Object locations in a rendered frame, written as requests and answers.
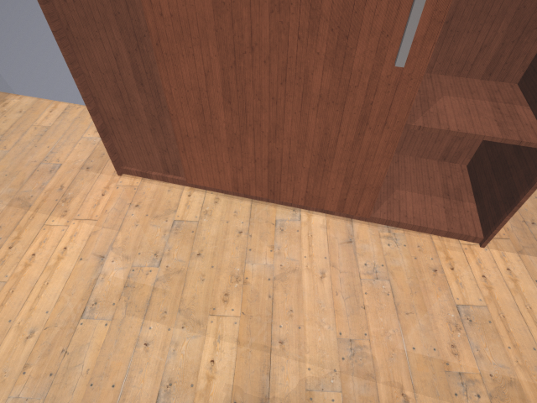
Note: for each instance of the handle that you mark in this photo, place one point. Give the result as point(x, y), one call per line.
point(409, 32)

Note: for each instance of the wardrobe door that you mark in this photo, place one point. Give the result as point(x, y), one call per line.
point(297, 101)
point(111, 43)

